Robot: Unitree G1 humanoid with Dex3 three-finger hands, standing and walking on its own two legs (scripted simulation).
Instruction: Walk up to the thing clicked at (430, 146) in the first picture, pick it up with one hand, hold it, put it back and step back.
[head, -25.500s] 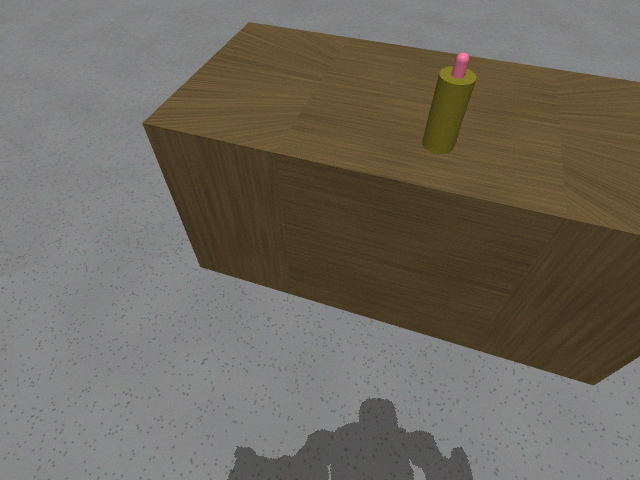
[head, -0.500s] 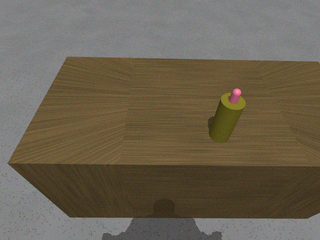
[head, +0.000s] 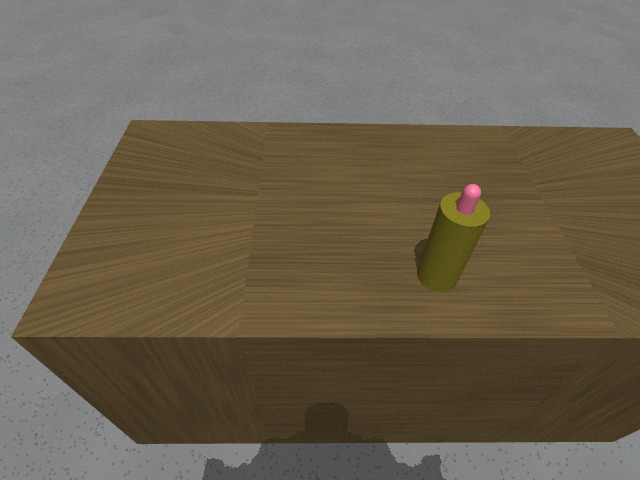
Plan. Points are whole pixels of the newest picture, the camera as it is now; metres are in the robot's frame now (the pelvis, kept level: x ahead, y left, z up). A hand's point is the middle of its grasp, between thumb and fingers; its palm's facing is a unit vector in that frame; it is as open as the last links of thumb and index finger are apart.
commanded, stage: home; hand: right
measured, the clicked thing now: (453, 236) +0.49 -0.21 -0.02
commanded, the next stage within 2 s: stand in 0.70 s
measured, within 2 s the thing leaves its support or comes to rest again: neither
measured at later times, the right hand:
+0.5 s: hand out of the picture +0.07 -0.25 -0.16, palm faces -0.02 +0.94 -0.35, open 17.2 cm
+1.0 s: hand out of the picture +0.08 -0.25 -0.16, palm faces -0.01 +0.94 -0.35, open 15.3 cm
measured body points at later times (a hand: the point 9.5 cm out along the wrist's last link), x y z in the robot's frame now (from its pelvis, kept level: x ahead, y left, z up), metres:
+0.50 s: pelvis +0.00 +0.00 +0.00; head +0.01 +0.01 +0.45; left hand +0.07 +0.30 -0.14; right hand +0.07 -0.30 -0.13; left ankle +0.02 +0.11 -0.75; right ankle -0.01 -0.13 -0.75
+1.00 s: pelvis +0.01 +0.01 +0.00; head +0.01 +0.01 +0.45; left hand +0.08 +0.30 -0.14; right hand +0.08 -0.30 -0.13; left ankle +0.02 +0.11 -0.75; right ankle -0.01 -0.13 -0.75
